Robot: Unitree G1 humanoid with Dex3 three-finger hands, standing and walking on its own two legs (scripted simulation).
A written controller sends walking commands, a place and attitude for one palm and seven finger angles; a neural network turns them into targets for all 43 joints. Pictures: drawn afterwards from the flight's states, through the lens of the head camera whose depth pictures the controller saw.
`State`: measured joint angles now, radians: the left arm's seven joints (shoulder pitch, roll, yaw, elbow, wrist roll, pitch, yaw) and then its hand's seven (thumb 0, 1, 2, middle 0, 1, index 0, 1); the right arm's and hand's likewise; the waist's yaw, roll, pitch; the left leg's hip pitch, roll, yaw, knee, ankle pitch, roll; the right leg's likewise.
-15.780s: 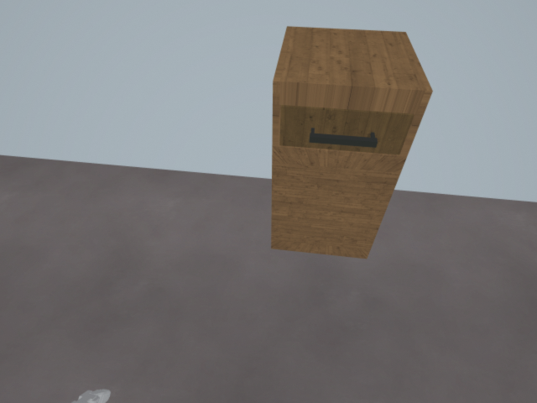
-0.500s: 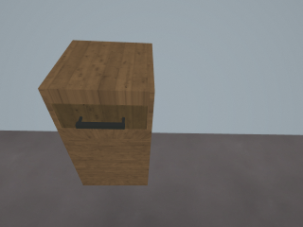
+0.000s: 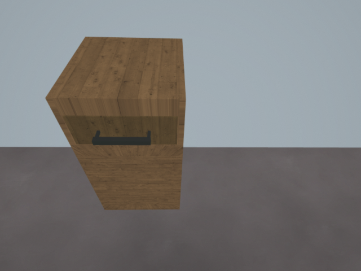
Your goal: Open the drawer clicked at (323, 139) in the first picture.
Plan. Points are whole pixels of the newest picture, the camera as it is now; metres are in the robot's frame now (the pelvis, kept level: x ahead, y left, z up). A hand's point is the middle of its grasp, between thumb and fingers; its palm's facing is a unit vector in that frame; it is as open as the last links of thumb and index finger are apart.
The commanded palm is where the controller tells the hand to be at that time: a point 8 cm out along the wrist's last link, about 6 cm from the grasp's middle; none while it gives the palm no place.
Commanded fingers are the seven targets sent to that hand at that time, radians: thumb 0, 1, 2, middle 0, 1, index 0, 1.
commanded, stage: look again from close up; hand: left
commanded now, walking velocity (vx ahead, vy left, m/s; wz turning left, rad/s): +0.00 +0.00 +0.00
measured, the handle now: (122, 137) +0.56 +0.24 -0.10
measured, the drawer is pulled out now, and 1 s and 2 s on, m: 0.00 0.00 0.00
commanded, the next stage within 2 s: raise the hand with hooked fingers in 0.46 s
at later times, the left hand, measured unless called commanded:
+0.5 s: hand out of the picture +0.02 +0.15 -0.18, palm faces +0.03 -0.99 -0.16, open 7.3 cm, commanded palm none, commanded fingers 0.00 0.90 0.90 -0.20 -0.30 -0.20 -0.30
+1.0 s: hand (124, 250) +0.19 +0.14 -0.08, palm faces -0.18 -0.27 -0.94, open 8.6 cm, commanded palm +0.19 +0.19 -0.01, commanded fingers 0.00 0.36 0.67 -0.24 -0.64 -0.24 -0.64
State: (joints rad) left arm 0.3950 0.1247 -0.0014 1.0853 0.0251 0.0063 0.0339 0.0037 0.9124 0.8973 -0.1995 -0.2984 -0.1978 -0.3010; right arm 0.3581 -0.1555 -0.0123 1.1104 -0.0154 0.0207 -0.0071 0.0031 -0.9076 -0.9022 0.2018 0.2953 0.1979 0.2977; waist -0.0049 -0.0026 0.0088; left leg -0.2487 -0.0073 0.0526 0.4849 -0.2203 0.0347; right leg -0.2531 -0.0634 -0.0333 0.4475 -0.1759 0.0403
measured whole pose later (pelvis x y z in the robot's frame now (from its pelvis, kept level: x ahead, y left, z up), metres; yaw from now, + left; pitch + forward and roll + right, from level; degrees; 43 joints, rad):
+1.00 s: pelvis +0.04 -0.04 -0.03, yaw -4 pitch +8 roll +3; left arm 0.53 0.23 -0.12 0.07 1.06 -0.05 0.42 0.00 0.60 0.76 -0.23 -0.50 -0.22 -0.51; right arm 0.09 -0.24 -0.04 0.49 -0.05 0.03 0.05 0.01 -0.91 -0.90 0.20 0.30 0.20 0.30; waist 0.09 -0.03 -0.10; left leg -0.47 0.04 0.11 0.71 -0.38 -0.02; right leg -0.56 -0.01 0.05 0.79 -0.38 -0.02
